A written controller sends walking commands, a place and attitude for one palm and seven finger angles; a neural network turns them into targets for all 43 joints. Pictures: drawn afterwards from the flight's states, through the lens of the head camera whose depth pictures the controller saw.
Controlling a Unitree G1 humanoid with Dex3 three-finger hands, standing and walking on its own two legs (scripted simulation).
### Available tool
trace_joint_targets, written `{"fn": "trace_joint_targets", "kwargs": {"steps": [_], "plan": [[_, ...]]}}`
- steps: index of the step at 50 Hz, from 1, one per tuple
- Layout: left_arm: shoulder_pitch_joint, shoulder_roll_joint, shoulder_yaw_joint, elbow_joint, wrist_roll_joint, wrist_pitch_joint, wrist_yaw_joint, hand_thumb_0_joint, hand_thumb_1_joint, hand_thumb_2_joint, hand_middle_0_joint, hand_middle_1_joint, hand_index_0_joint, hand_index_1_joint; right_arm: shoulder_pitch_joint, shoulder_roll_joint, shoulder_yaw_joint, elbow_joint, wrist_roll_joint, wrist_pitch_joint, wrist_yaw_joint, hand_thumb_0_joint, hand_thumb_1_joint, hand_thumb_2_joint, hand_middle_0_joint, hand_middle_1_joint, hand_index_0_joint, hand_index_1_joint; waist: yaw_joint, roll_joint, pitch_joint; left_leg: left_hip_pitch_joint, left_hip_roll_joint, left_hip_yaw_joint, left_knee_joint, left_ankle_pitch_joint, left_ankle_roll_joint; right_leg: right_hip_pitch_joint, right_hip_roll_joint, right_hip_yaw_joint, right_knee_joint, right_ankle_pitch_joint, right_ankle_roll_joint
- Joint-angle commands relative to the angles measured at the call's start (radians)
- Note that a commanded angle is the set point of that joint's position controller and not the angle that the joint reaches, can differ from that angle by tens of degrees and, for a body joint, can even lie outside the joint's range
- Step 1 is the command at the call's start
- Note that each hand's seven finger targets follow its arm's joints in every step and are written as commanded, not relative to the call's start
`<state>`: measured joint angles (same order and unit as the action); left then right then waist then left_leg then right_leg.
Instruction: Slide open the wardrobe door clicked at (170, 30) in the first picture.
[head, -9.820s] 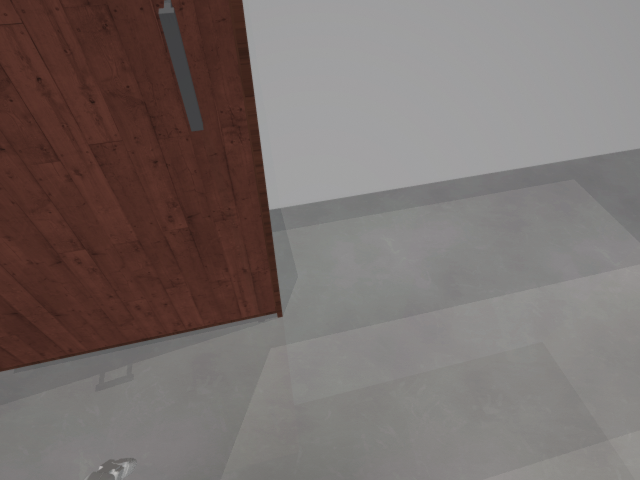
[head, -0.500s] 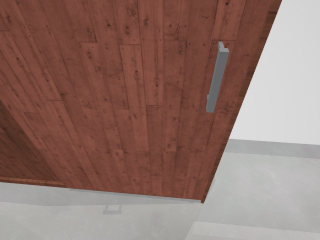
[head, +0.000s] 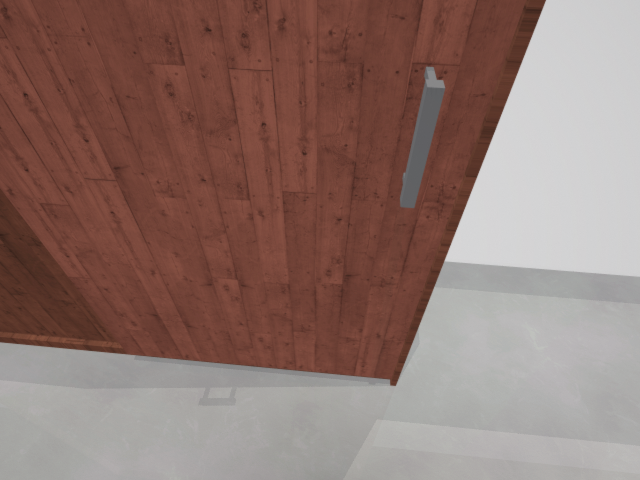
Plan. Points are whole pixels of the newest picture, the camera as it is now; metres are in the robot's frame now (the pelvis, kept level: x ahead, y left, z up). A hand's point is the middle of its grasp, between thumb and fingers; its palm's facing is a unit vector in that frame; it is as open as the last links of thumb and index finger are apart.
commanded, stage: look again from close up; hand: right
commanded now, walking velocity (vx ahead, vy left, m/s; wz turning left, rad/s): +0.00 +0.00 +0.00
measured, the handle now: (417, 142) +0.53 -0.10 +0.17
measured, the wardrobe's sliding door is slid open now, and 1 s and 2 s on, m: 0.00 0.00 0.00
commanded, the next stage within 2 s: raise the hand with hooked fingers in 1.74 s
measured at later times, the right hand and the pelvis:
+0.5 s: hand out of the picture +0.02 -0.20 -0.17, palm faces -0.05 +0.96 -0.28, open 7.4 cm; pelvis +0.01 +0.01 +0.00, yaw +0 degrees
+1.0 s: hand out of the picture +0.09 -0.20 -0.16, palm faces -0.07 +0.95 -0.30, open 7.4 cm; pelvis +0.04 +0.02 +0.01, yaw +0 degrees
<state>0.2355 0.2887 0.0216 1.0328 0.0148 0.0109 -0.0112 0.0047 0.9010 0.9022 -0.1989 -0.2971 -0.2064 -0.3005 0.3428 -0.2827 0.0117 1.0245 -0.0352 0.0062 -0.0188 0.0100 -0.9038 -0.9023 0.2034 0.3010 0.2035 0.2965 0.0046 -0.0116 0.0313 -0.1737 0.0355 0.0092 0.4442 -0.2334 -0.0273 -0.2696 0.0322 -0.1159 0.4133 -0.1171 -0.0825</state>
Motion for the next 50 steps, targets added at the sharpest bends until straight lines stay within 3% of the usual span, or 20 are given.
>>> {"fn": "trace_joint_targets", "kwargs": {"steps": [1, 8, 16, 23, 28, 35, 50], "plan": [[-0.029, 0.175, 0.040, -0.047, -0.007, -0.022, 0.013, 0.000, 0.900, 0.900, -0.200, -0.300, -0.200, -0.300, 0.017, -0.150, -0.032, -0.041, 0.006, -0.021, -0.015, 0.000, -0.900, -0.900, 0.200, 0.300, 0.200, 0.300, 0.000, -0.004, 0.025, -0.100, 0.059, -0.079, -0.095, -0.128, 0.062, 0.026, -0.168, 0.237, -0.179, -0.343, 0.049], [-0.030, 0.174, 0.042, -0.022, -0.008, -0.020, 0.015, 0.000, 0.900, 0.900, -0.200, -0.300, -0.200, -0.300, 0.019, -0.143, -0.031, -0.018, 0.005, -0.019, -0.015, 0.000, -0.900, -0.900, 0.200, 0.300, 0.200, 0.300, 0.000, -0.012, 0.038, -0.110, 0.056, -0.081, -0.099, -0.146, 0.059, 0.022, -0.170, 0.240, -0.195, -0.370, 0.054], [-0.030, 0.158, 0.038, -0.006, -0.008, -0.022, 0.014, 0.000, 0.900, 0.900, -0.200, -0.300, -0.200, -0.300, -0.011, -0.141, -0.030, -0.015, 0.006, -0.026, -0.016, 0.000, -0.900, -0.900, 0.200, 0.300, 0.200, 0.300, 0.006, 0.029, 0.033, -0.117, 0.071, -0.102, -0.130, -0.132, 0.060, 0.050, -0.160, 0.222, -0.161, -0.288, 0.054], [-0.037, 0.159, 0.036, 0.003, -0.008, -0.025, 0.014, 0.000, 0.900, 0.900, -0.200, -0.300, -0.200, -0.300, -0.037, -0.142, -0.030, -0.012, 0.008, -0.028, -0.015, 0.000, -0.900, -0.900, 0.200, 0.300, 0.200, 0.300, 0.005, 0.006, 0.030, -0.099, 0.070, -0.099, -0.129, -0.095, 0.057, 0.056, -0.163, 0.221, -0.166, -0.264, 0.056], [-0.047, 0.161, 0.033, 0.007, -0.009, -0.028, 0.013, 0.000, 0.900, 0.900, -0.200, -0.300, -0.200, -0.300, -0.053, -0.145, -0.028, -0.011, 0.010, -0.029, -0.014, 0.000, -0.900, -0.900, 0.200, 0.300, 0.200, 0.300, 0.004, 0.004, 0.015, -0.078, 0.073, -0.090, -0.128, -0.050, 0.054, 0.078, -0.166, 0.218, -0.163, -0.218, 0.056], [-0.060, 0.159, 0.025, 0.016, -0.011, -0.035, 0.014, 0.000, 0.900, 0.900, -0.200, -0.300, -0.200, -0.300, -0.088, -0.156, -0.027, -0.012, 0.013, -0.035, -0.016, 0.000, -0.900, -0.900, 0.200, 0.300, 0.200, 0.300, 0.006, 0.014, -0.026, -0.026, 0.088, -0.091, -0.137, 0.057, 0.053, 0.129, -0.164, 0.193, -0.124, -0.033, 0.054], [-0.095, 0.177, 0.014, 0.022, -0.011, -0.036, 0.015, 0.000, 0.900, 0.900, -0.200, -0.300, -0.200, -0.300, -0.143, -0.174, -0.027, -0.009, 0.016, -0.033, -0.013, 0.000, -0.900, -0.900, 0.200, 0.300, 0.200, 0.300, 0.005, 0.023, -0.033, 0.012, 0.094, -0.085, -0.158, 0.103, 0.043, 0.167, -0.166, 0.187, -0.126, 0.061, 0.057]]}}
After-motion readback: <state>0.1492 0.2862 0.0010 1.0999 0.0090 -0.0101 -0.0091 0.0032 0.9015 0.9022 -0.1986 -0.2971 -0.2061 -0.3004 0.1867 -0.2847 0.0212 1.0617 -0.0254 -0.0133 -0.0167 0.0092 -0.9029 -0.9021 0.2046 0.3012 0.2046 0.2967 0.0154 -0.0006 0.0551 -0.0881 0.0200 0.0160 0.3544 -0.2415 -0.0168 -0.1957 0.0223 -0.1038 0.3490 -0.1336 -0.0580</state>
